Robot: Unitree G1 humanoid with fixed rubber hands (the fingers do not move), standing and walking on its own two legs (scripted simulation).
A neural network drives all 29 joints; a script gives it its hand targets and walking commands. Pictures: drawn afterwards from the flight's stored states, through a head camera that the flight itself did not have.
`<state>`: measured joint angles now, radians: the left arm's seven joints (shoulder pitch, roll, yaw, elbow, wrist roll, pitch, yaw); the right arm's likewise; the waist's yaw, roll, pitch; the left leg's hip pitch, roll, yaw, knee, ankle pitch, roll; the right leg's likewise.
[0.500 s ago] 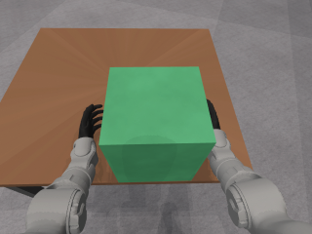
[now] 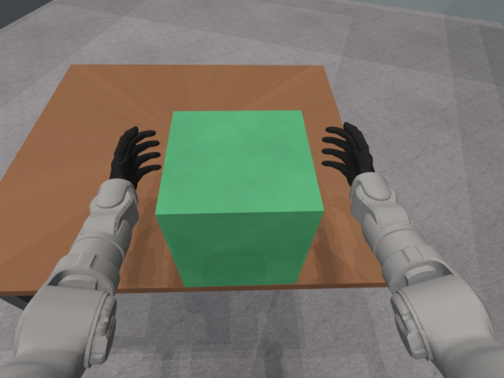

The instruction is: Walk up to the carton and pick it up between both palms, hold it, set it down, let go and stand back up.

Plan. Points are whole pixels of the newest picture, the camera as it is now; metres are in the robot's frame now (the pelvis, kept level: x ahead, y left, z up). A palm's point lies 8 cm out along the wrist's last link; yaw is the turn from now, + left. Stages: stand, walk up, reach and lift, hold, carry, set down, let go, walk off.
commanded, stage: set down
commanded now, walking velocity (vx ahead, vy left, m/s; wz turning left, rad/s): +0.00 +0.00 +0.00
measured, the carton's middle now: (239, 204) +0.41 +0.05 +0.03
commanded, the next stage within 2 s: none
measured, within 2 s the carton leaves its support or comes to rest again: neither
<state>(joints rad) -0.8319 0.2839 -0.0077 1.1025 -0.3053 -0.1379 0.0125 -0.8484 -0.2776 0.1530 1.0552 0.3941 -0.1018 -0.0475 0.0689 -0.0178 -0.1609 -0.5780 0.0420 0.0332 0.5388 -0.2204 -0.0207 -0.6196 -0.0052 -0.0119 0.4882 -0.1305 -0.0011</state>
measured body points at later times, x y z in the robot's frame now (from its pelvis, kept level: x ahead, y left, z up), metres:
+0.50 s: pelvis +0.01 -0.02 +0.01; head +0.02 +0.00 +0.46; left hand +0.41 +0.25 +0.15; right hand +0.45 -0.15 +0.15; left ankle +0.01 +0.13 -0.73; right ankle +0.05 -0.12 -0.73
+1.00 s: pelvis +0.01 +0.00 +0.02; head +0.01 +0.01 +0.46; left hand +0.34 +0.25 +0.09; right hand +0.38 -0.16 +0.09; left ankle +0.01 +0.13 -0.73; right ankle +0.05 -0.12 -0.73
